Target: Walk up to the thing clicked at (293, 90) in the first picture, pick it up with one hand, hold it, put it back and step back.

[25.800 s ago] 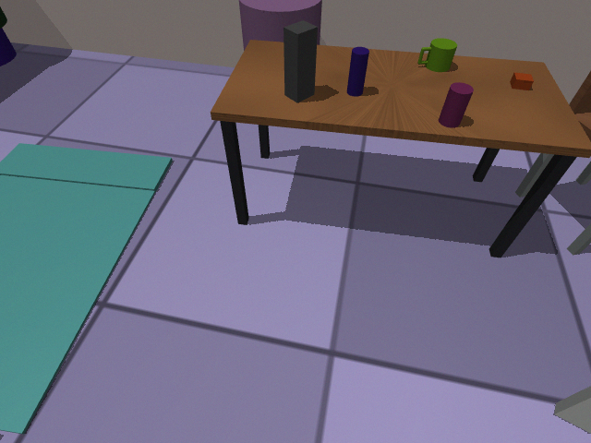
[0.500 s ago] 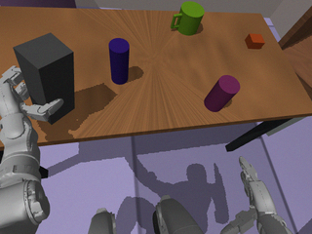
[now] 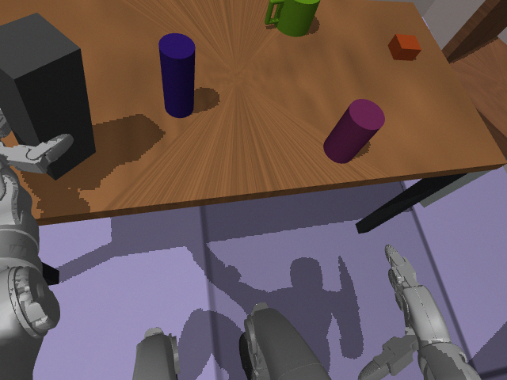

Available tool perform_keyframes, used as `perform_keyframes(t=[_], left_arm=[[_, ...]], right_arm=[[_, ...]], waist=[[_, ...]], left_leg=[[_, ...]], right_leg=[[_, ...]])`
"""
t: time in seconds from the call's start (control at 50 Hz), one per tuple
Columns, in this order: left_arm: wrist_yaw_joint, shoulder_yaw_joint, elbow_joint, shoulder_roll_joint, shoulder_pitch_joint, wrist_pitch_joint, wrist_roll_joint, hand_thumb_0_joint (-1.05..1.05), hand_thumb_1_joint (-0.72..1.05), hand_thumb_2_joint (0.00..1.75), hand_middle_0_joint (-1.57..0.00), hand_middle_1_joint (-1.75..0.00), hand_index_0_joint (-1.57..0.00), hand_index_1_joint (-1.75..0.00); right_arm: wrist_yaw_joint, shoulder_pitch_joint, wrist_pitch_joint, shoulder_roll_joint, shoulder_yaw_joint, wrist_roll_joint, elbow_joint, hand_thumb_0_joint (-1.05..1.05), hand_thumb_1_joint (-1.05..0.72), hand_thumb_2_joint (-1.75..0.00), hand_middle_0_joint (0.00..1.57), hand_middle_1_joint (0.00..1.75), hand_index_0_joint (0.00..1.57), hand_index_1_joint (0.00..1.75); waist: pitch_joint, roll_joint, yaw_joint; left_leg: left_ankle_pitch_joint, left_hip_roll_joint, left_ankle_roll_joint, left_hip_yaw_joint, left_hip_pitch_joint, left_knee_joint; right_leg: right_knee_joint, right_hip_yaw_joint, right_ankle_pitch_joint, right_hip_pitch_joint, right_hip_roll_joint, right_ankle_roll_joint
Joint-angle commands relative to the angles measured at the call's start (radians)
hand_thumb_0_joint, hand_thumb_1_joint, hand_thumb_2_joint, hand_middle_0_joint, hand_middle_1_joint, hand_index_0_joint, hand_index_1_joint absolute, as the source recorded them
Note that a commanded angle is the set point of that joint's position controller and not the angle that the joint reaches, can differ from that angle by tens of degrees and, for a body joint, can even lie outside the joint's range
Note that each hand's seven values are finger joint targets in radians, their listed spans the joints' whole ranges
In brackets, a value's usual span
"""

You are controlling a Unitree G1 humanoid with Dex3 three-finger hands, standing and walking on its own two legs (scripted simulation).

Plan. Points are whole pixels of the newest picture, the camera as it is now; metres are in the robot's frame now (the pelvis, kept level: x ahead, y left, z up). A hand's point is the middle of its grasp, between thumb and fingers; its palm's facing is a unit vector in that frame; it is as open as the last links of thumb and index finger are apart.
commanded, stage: open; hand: left
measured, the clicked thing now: (47, 110) +0.52 +0.20 +0.04
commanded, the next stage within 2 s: withdraw in 0.38 s
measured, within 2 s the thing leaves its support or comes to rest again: rests again in 1.26 s
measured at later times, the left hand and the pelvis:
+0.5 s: hand (29, 125) +0.52 +0.23 +0.02, palm faces +0.29 -0.96 +0.00, open 16.0 cm; pelvis +0.01 +0.01 +0.00, yaw +0 degrees
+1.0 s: hand out of the picture +0.55 +0.30 +0.14, palm faces +0.31 -0.95 -0.07, open 17.6 cm; pelvis +0.01 +0.01 +0.02, yaw -1 degrees
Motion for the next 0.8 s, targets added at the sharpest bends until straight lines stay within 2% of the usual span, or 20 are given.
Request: perform_keyframes(t=[0.0,0.08,0.18,0.2,0.24,0.28,0.32,0.38,0.4,0.44,0.46,0.48,0.52,0.58,0.62,0.66,0.68,0.7,0.74,0.78], left_arm=[[-0.013,-0.035,-0.221,0.200,-0.428,-0.066,0.019,0.00,-0.20,0.82,-1.10,-1.06,-1.17,-1.02],[-0.016,-0.042,-0.234,0.199,-0.439,-0.048,0.020,0.00,-0.38,0.50,-0.94,-0.82,-1.00,-0.77],[-0.012,-0.050,-0.255,0.182,-0.427,-0.028,0.016,0.00,-0.49,0.22,-0.64,-0.47,-0.66,-0.45],[-0.007,-0.025,-0.260,0.219,-0.417,-0.027,0.017,0.00,-0.51,0.19,-0.60,-0.42,-0.62,-0.41],[-0.004,-0.038,-0.255,0.184,-0.406,-0.019,0.009,0.00,-0.52,0.13,-0.51,-0.33,-0.52,-0.32],[0.002,-0.006,-0.260,0.207,-0.372,-0.016,0.001,0.00,-0.52,0.07,-0.43,-0.24,-0.43,-0.23],[0.006,-0.008,-0.298,0.214,-0.388,-0.017,0.008,0.00,-0.51,0.03,-0.34,-0.16,-0.34,-0.15],[0.009,-0.027,-0.293,0.163,-0.375,-0.016,0.007,0.00,-0.50,0.00,-0.24,-0.06,-0.23,-0.06],[0.010,-0.017,-0.317,0.184,-0.371,-0.020,0.005,0.00,-0.48,0.00,-0.21,-0.02,-0.20,-0.03],[0.009,-0.014,-0.336,0.191,-0.380,-0.022,0.003,0.00,-0.47,0.00,-0.15,0.00,-0.14,0.00],[0.007,-0.034,-0.339,0.159,-0.379,-0.023,0.003,0.00,-0.46,0.00,-0.12,0.00,-0.11,0.00],[0.006,-0.036,-0.322,0.157,-0.386,-0.024,0.003,0.00,-0.51,0.02,-0.07,-0.02,-0.08,-0.02],[0.001,-0.011,-0.348,0.205,-0.387,-0.031,0.008,0.00,-0.49,0.03,-0.05,-0.01,-0.05,-0.01],[-0.009,0.018,-0.420,0.289,-0.450,-0.033,0.011,0.00,-0.46,0.05,-0.03,-0.01,-0.03,0.00],[-0.011,0.072,-0.466,0.368,-0.491,-0.030,0.004,0.00,-0.49,0.04,-0.02,0.00,-0.03,0.00],[-0.014,0.082,-0.508,0.398,-0.546,-0.021,-0.003,0.00,-0.47,0.04,-0.02,0.00,-0.02,0.00],[-0.015,0.095,-0.497,0.427,-0.544,-0.008,0.005,0.00,-0.48,0.04,-0.02,0.00,-0.02,0.00],[-0.022,0.079,-0.494,0.426,-0.564,0.006,0.015,0.00,-0.50,0.04,-0.02,0.00,-0.02,-0.01],[-0.035,0.075,-0.409,0.434,-0.548,0.047,0.027,0.00,-0.49,0.05,-0.02,-0.01,-0.02,-0.01],[-0.056,0.067,-0.321,0.437,-0.510,0.096,0.039,0.00,-0.52,0.03,-0.01,0.00,-0.02,0.00]], right_arm=[[-0.025,0.042,-0.052,-0.168,-0.105,0.011,-0.207,0.00,0.53,-0.04,0.05,0.05,0.05,0.05],[-0.027,0.052,-0.053,-0.170,-0.115,0.008,-0.159,0.00,0.52,-0.04,0.05,0.05,0.05,0.05],[-0.025,0.038,-0.053,-0.162,-0.104,0.007,-0.166,0.00,0.52,-0.05,0.05,0.05,0.05,0.05],[-0.028,0.017,-0.056,-0.166,-0.108,0.011,-0.202,0.00,0.52,-0.05,0.05,0.05,0.05,0.05],[-0.028,0.050,-0.051,-0.166,-0.115,0.010,-0.174,0.00,0.53,-0.05,0.05,0.05,0.05,0.05],[-0.030,0.057,-0.047,-0.182,-0.129,0.012,-0.181,0.00,0.52,-0.05,0.05,0.05,0.05,0.05],[-0.030,0.048,-0.046,-0.180,-0.131,0.014,-0.205,0.00,0.53,-0.05,0.05,0.05,0.05,0.05],[-0.030,0.065,-0.043,-0.174,-0.134,0.011,-0.163,0.00,0.52,-0.05,0.05,0.05,0.05,0.05],[-0.030,0.057,-0.046,-0.165,-0.126,0.014,-0.173,0.00,0.52,-0.05,0.05,0.05,0.05,0.05],[-0.029,0.049,-0.044,-0.162,-0.122,0.017,-0.184,0.00,0.53,-0.05,0.05,0.05,0.05,0.05],[-0.028,0.066,-0.042,-0.155,-0.121,0.014,-0.179,0.00,0.53,-0.06,0.05,0.05,0.05,0.05],[-0.028,0.064,-0.042,-0.149,-0.116,0.014,-0.145,0.00,0.55,-0.05,0.05,0.05,0.05,0.05],[-0.030,0.060,-0.042,-0.180,-0.138,0.011,-0.156,0.00,0.55,-0.05,0.05,0.05,0.05,0.05],[-0.034,0.078,-0.029,-0.185,-0.151,0.010,-0.131,0.00,0.55,-0.05,0.05,0.05,0.05,0.05],[-0.033,0.062,-0.023,-0.182,-0.140,0.013,-0.148,0.00,0.54,-0.05,0.05,0.05,0.05,0.05],[-0.041,0.052,-0.017,-0.198,-0.163,0.014,-0.162,0.00,0.54,-0.05,0.05,0.05,0.05,0.05],[-0.042,0.028,-0.010,-0.199,-0.153,0.015,-0.168,0.00,0.53,-0.05,0.05,0.05,0.05,0.05],[-0.041,0.053,-0.003,-0.176,-0.139,0.013,-0.124,0.00,0.52,-0.06,0.05,0.05,0.05,0.05],[-0.045,0.028,0.002,-0.158,-0.113,0.020,-0.116,0.00,0.53,-0.06,0.05,0.05,0.05,0.05],[-0.050,-0.009,0.004,-0.178,-0.117,0.024,-0.132,0.00,0.52,-0.06,0.05,0.05,0.05,0.05]], waist=[[-0.534,0.222,-0.023],[-0.509,0.274,-0.021],[-0.511,0.281,-0.007],[-0.531,0.262,-0.001],[-0.522,0.257,-0.008],[-0.539,0.237,0.003],[-0.569,0.230,0.006],[-0.519,0.229,-0.005],[-0.529,0.224,0.008],[-0.557,0.223,0.010],[-0.558,0.224,-0.001],[-0.519,0.225,0.001],[-0.555,0.258,0.003],[-0.615,0.307,0.014],[-0.651,0.317,0.034],[-0.696,0.354,0.030],[-0.676,0.358,0.042],[-0.669,0.387,0.040],[-0.587,0.329,0.029],[-0.539,0.283,0.020]], left_leg=[[0.265,-0.021,0.031,0.031,0.361,-0.152],[0.272,-0.013,0.023,0.026,0.388,-0.148],[0.265,-0.014,0.021,0.028,0.382,-0.151],[0.262,-0.017,0.026,0.032,0.375,-0.147],[0.265,-0.015,0.023,0.030,0.376,-0.150],[0.306,-0.015,0.024,0.029,0.375,-0.147],[0.337,-0.017,0.028,0.034,0.386,-0.136],[0.352,-0.011,0.025,0.030,0.374,-0.141],[0.363,-0.016,0.029,0.035,0.378,-0.135],[0.395,-0.015,0.029,0.035,0.394,-0.132],[0.409,-0.015,0.031,0.038,0.393,-0.130],[0.404,-0.014,0.029,0.036,0.391,-0.128],[0.471,-0.005,0.017,0.023,0.447,-0.128],[0.500,-0.007,0.015,0.026,0.492,-0.132],[0.507,-0.010,0.017,0.031,0.502,-0.136],[0.511,-0.007,0.013,0.030,0.555,-0.150],[0.506,-0.007,0.009,0.027,0.569,-0.162],[0.523,-0.007,0.008,0.031,0.583,-0.165],[0.442,-0.011,0.020,0.039,0.508,-0.183],[0.397,-0.009,0.027,0.046,0.470,-0.197]], right_leg=[[-0.128,-0.012,0.242,0.257,0.022,-0.040],[-0.122,-0.018,0.223,0.193,0.024,-0.047],[-0.121,-0.021,0.218,0.206,0.024,-0.047],[-0.125,-0.018,0.227,0.234,0.022,-0.041],[-0.123,-0.021,0.224,0.231,0.025,-0.044],[-0.119,-0.023,0.258,0.262,0.026,-0.042],[-0.115,-0.015,0.290,0.283,0.024,-0.040],[-0.112,-0.018,0.299,0.253,0.027,-0.044],[-0.115,-0.013,0.314,0.271,0.024,-0.040],[-0.110,-0.013,0.340,0.290,0.023,-0.040],[-0.110,-0.011,0.361,0.298,0.022,-0.039],[-0.110,-0.013,0.349,0.268,0.024,-0.040],[-0.099,-0.022,0.366,0.247,0.027,-0.046],[-0.102,-0.016,0.392,0.285,0.022,-0.045],[-0.107,-0.008,0.405,0.327,0.018,-0.043],[-0.114,-0.006,0.398,0.342,0.018,-0.044],[-0.122,-0.008,0.382,0.336,0.018,-0.045],[-0.128,-0.005,0.391,0.331,0.017,-0.046],[-0.157,0.001,0.366,0.361,0.016,-0.039],[-0.181,0.008,0.348,0.367,0.015,-0.037]])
